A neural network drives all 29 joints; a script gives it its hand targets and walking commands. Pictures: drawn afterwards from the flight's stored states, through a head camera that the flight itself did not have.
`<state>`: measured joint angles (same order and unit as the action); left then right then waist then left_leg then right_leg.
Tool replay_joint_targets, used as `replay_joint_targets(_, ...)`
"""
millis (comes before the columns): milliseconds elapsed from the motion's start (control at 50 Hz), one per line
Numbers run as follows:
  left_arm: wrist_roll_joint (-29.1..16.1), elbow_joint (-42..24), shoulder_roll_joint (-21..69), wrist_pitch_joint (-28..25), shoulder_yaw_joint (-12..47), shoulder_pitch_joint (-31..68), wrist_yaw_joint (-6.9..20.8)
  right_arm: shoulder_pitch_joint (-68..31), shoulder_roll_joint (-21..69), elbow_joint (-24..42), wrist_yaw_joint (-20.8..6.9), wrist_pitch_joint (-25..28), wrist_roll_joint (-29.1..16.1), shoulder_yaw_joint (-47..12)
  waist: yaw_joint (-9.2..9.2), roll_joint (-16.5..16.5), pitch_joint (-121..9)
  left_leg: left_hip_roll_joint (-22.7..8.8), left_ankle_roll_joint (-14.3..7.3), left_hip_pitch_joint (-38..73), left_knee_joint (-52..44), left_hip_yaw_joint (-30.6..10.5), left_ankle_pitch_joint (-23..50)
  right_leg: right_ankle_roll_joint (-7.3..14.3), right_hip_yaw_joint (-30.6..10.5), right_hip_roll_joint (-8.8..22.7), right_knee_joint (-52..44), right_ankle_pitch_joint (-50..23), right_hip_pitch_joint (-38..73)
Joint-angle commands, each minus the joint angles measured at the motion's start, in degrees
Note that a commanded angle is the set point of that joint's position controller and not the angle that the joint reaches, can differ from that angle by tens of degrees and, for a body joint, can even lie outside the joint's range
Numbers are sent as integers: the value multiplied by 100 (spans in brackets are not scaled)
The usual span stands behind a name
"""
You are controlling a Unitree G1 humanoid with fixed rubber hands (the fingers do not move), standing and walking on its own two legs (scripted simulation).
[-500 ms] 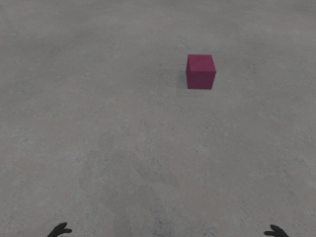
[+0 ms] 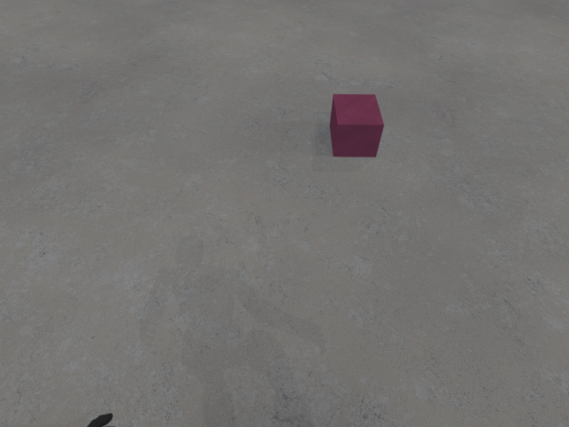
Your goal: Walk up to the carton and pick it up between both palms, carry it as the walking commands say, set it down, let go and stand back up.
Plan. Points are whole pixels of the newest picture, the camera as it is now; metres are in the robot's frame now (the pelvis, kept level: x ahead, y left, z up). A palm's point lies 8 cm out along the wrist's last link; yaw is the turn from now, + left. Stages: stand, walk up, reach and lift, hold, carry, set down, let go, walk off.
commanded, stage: stand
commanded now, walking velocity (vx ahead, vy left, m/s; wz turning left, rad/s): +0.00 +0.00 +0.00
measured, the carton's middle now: (354, 125) +1.70 -0.33 -0.67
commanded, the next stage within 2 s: walk up in 0.60 s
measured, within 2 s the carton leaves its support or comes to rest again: neither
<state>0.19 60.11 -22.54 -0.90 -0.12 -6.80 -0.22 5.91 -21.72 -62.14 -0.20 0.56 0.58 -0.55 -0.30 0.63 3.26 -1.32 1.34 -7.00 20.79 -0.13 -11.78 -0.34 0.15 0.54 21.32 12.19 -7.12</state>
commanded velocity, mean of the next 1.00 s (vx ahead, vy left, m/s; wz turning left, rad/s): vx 0.00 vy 0.00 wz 0.00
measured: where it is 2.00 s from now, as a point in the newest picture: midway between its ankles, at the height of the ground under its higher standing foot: (327, 355)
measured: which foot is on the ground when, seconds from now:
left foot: down 0.00-1.00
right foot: down 0.00-0.86, up 0.88-1.00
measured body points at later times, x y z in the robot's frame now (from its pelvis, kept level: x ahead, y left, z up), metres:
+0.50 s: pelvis +0.01 +0.00 +0.00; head +0.02 +0.00 +0.45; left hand +0.10 +0.31 -0.12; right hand +0.10 -0.32 -0.12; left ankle +0.00 +0.13 -0.75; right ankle -0.01 -0.12 -0.75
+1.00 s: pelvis +0.03 -0.02 +0.00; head +0.04 -0.02 +0.44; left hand +0.17 +0.31 -0.10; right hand +0.05 -0.38 -0.10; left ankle -0.01 +0.14 -0.75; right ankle +0.05 -0.15 -0.71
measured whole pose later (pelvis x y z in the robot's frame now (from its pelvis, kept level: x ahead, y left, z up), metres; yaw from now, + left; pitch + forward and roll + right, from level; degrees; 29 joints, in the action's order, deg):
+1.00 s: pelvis +0.03 -0.02 +0.00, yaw -6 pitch -1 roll +1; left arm 1.3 54.3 -27.2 -1.5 -3.6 -11.2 5.3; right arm 13.8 -27.7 -54.9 -2.2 4.4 1.8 6.5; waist -1.3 0.7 2.5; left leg -4.2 0.4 -3.4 21.7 5.8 -17.0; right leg 0.6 -0.6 2.7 45.5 23.1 -22.7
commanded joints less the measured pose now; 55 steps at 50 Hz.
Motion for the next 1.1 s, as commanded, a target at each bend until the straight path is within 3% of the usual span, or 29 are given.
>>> replay_joint_targets(0,-3,-200,-857,-79,-130,305,-28,-157,-1127,136,58,96,-1,213,8,-294,-373,-594,-206,114,-406,-525,804,218,-472,598,-319,-549,10)
replay_joint_targets(20,-14,-305,-929,-98,-164,345,-38,-189,-1015,257,48,111,-4,188,18,63,-438,-565,-255,145,-392,-547,862,203,-445,565,-335,-683,75)
replay_joint_targets(40,-35,-223,-831,-80,-150,413,-57,-457,-1213,281,72,85,25,248,75,-293,-334,-580,-259,68,-384,-504,904,213,-538,653,-349,-653,-30)
replay_joint_targets(60,-60,-225,-1007,-107,-119,405,-15,-431,-920,251,35,97,-35,208,-36,-47,-407,-554,-242,163,-369,-530,820,199,-515,598,-401,-707,-53)
replay_joint_targets(80,0,-140,-987,-115,-197,186,-25,-240,-899,250,6,129,-9,155,58,-296,-513,-573,-247,53,-439,-524,744,209,-519,617,-348,-599,274)
replay_joint_targets(120,35,-67,-1149,-52,-232,285,5,-322,-1139,194,73,138,3,246,72,139,-408,-534,-266,132,-473,-489,812,232,-530,653,-393,-709,109)
replay_joint_targets(140,-28,-102,-1167,-55,-286,186,-10,-181,-1115,148,57,157,41,224,186,-7,-480,-566,-283,-39,-326,-436,872,249,-621,731,-374,-825,266)
replay_joint_targets(180,-23,-150,-939,-106,-142,318,22,-270,-965,189,37,174,17,203,89,198,-286,-562,-206,-37,-274,-359,767,217,-508,728,-424,-1016,110)
replay_joint_targets(220,-18,-192,-1018,-74,-144,357,-15,-249,-1059,146,49,109,45,191,-44,-153,-384,-508,-194,176,-308,-349,765,181,-588,645,-472,-1149,-85)
replay_joint_targets(300,-60,-55,-1131,-98,-196,312,-16,-289,-1043,200,51,72,31,234,-3,154,-433,-646,-238,216,-335,-426,973,231,-536,651,-456,-994,12)
replay_joint_targets(340,-51,-111,-986,-74,-183,242,-14,-313,-1047,212,34,109,-16,161,67,-496,-351,-573,-220,-25,-279,-358,1010,230,-657,745,-431,-1263,175)
replay_joint_targets(360,-59,-61,-994,-101,-159,222,-8,-168,-887,194,25,132,-1,168,68,-46,-431,-562,-230,-19,-378,-481,988,228,-535,715,-332,-1166,298)
replay_joint_targets(440,12,-23,-1032,-71,-166,401,-25,-298,-982,306,52,110,22,192,-8,141,-595,-574,-260,231,-421,-424,734,196,-525,649,-403,-1063,150)
replay_joint_targets(540,-30,32,-990,-35,-139,113,-24,-142,-1096,130,121,125,-3,232,41,-246,-520,-658,-285,347,-284,-384,1217,202,-597,672,-407,-1382,78)
replay_joint_targets(560,-36,3,-1044,-62,-168,433,-52,-315,-948,282,79,124,-6,214,-77,300,-296,-664,-221,155,-420,-477,1419,168,-438,603,-301,-1399,-8)
replay_joint_targets(580,15,-74,-1060,-106,-204,372,-23,-181,-1191,208,77,95,6,269,97,97,-796,-631,-264,429,-380,-442,1378,174,-484,653,-285,-1332,352)
replay_joint_targets(620,-32,75,-820,-93,-50,90,3,-365,-1284,193,48,91,5,276,43,-263,-424,-614,-287,434,-300,-455,1398,194,-554,723,-372,-1479,13)
replay_joint_targets(660,-55,-12,-1021,-105,-170,121,-40,-1,-1110,107,31,117,-13,204,56,239,-387,-609,-274,144,-396,-400,1243,218,-516,750,-298,-1562,298)
replay_joint_targets(760,-1,-60,-1191,-83,-221,360,-79,-196,-974,187,102,73,-14,225,26,-261,-316,-598,-187,346,-455,-318,1400,233,-574,676,-398,-1390,118)
replay_joint_targets(780,101,-406,-1503,-161,-455,-250,147,-90,-1711,446,-63,266,55,658,139,44,-979,-482,-616,295,273,2,-1781,498,-756,460,-86,1713,-129)
replay_joint_targets(800,115,-416,-1601,-95,-503,-75,291,45,-1826,460,-139,312,210,766,2,-9,-224,-367,-623,220,262,-207,-2961,577,-1224,613,-212,3118,-1362)
replay_joint_targets(840,140,-806,-1404,-153,-534,381,403,575,-1722,600,-173,354,155,843,-338,-119,184,-785,-896,405,-243,-700,-3092,417,-1020,414,318,2666,-2396)
replay_joint_targets(860,185,-1072,-1179,-190,-477,773,417,953,-1819,538,-145,419,190,939,-566,-642,618,-1211,-1139,936,-838,-1414,-3046,270,-534,107,1259,1948,-3173)
replay_joint_targets(880,206,-1209,-1093,-199,-429,972,417,1168,-2076,524,-111,458,145,1038,-693,-912,644,-2173,-1464,1507,-1323,-2398,-2827,163,-77,84,2571,1233,-3805)
replay_joint_targets(900,239,-1340,-1153,-211,-404,908,420,1115,-2081,648,-105,486,108,1027,-743,-807,450,-2412,-1569,1868,-1377,-2370,-2568,84,-527,444,2775,1286,-4130)
replay_joint_targets(960,63,-1256,-1387,-230,-576,262,604,393,-2018,1225,-161,507,123,1005,-124,-630,343,-2054,-1526,247,-1422,-1285,-2979,94,-485,697,2573,1148,-2866)
replay_joint_targets(1020,60,-1162,-1387,-226,-621,-324,705,-46,-2014,1504,-256,502,169,996,183,-1231,-226,-1392,-1157,-495,-911,82,-2166,95,431,413,1564,641,-1039)
replay_joint_targets(1040,101,-1048,-1373,-229,-597,-638,702,59,-1845,1529,-269,503,156,955,267,-880,-236,-1313,-1088,-998,-415,339,-2122,100,792,198,1324,196,-366)
replay_joint_targets(1080,138,-856,-1681,-330,-833,-1474,578,416,-1620,1507,-271,455,152,849,751,542,-381,-778,-725,-2885,1820,889,-1590,411,423,-2,1092,511,1829)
